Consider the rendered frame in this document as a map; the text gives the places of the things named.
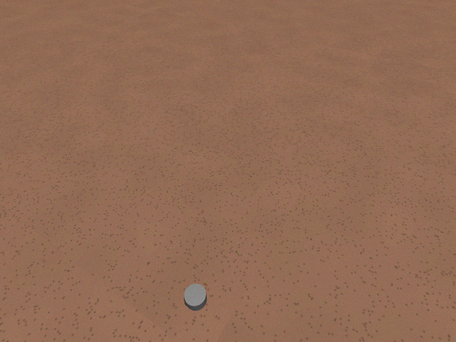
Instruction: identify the tin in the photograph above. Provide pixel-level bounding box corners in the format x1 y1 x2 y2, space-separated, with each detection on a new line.
184 284 207 311

